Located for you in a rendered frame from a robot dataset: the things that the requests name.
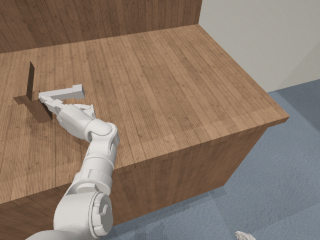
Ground counter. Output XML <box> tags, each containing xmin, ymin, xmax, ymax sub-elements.
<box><xmin>0</xmin><ymin>0</ymin><xmax>290</xmax><ymax>240</ymax></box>

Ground robot left hand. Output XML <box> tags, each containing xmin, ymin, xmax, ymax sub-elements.
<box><xmin>40</xmin><ymin>95</ymin><xmax>97</xmax><ymax>140</ymax></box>

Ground robot left upper arm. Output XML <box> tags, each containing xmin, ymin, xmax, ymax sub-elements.
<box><xmin>25</xmin><ymin>191</ymin><xmax>114</xmax><ymax>240</ymax></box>

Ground tap lever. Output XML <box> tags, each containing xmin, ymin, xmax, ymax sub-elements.
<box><xmin>38</xmin><ymin>84</ymin><xmax>85</xmax><ymax>103</ymax></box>

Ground left robot forearm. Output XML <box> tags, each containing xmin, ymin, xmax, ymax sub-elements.
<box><xmin>53</xmin><ymin>118</ymin><xmax>120</xmax><ymax>230</ymax></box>

